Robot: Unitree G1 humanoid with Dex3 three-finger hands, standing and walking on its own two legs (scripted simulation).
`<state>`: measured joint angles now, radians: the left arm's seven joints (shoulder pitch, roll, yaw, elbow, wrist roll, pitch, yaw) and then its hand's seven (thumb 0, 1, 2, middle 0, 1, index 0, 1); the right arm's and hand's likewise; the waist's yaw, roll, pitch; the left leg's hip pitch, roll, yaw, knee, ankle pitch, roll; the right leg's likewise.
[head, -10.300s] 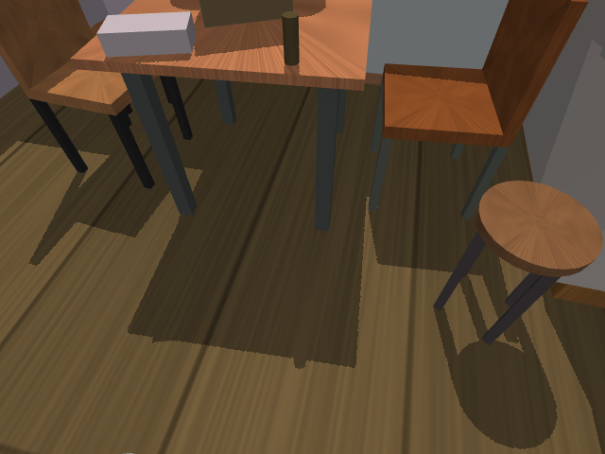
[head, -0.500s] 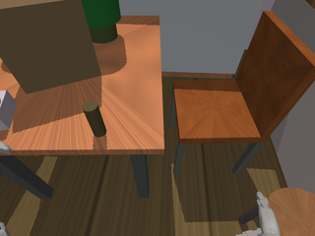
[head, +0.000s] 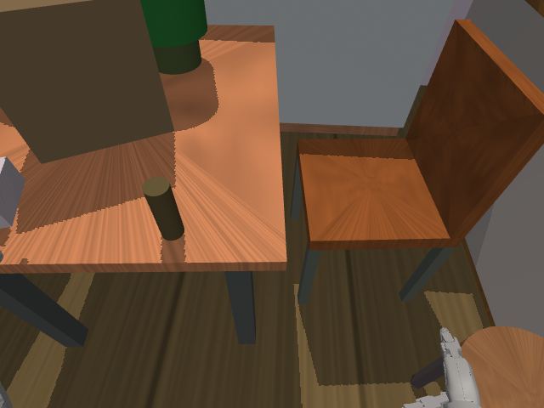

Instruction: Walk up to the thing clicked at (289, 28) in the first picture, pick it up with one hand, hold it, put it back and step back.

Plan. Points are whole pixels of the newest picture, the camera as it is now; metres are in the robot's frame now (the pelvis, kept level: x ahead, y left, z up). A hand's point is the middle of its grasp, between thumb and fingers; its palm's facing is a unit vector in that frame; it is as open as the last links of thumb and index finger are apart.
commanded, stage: go down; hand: left
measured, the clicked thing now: (165, 210) +0.40 +0.19 +0.04
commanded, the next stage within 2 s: approach in 1.14 s
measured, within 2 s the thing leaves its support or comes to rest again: neither
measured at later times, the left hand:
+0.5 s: hand out of the picture +0.33 +0.38 +0.16, palm faces +0.15 -0.99 +0.00, open 17.5 cm
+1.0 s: hand out of the picture +0.32 +0.38 +0.15, palm faces +0.17 -0.99 +0.01, open 17.4 cm
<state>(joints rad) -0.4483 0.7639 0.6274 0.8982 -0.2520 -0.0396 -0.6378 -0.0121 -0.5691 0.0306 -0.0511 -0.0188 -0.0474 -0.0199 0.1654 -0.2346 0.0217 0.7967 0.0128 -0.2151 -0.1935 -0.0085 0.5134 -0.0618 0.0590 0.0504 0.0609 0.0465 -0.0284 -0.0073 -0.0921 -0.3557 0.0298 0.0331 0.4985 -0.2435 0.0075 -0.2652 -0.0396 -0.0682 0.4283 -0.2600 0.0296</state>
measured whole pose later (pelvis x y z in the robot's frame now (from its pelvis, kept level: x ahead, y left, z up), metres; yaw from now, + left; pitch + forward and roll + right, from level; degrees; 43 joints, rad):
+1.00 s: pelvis +0.00 +0.00 +0.00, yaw +0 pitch +6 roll -1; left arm -0.44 0.79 0.64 0.90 -0.25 -0.03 -0.66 -0.01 -0.51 0.02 -0.05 -0.03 -0.05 -0.02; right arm 0.19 -0.25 0.03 0.74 0.01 -0.23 -0.21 -0.01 0.52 -0.06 0.06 0.05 0.06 0.05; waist -0.03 -0.01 -0.10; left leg -0.39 0.03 0.02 0.54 -0.26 0.01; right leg -0.29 -0.04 -0.08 0.46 -0.27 0.03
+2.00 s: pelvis -0.01 +0.00 -0.03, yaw -2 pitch +11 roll -2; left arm -0.44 0.41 0.40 0.80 -0.23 -0.30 -0.28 -0.01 -0.50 0.02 -0.05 -0.03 -0.06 -0.03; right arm 0.25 -0.24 -0.04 0.54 -0.01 -0.13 -0.06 -0.01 0.53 -0.05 0.06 0.05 0.06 0.05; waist -0.09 0.00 -0.10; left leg -0.60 0.07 0.05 0.76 -0.36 0.00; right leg -0.53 -0.01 -0.04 0.70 -0.37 0.02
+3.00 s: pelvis -0.03 +0.00 -0.04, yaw -2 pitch +10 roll -1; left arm -0.52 0.36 0.31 0.78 -0.18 -0.26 -0.14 -0.01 -0.54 0.09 -0.37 -0.20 -0.36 -0.19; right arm 0.35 -0.23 -0.04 0.31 0.02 -0.09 -0.03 -0.01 0.51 -0.05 0.06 0.05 0.06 0.05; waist -0.09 -0.02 -0.08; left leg -0.64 0.06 0.04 0.84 -0.37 0.00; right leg -0.58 -0.03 -0.04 0.81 -0.40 0.02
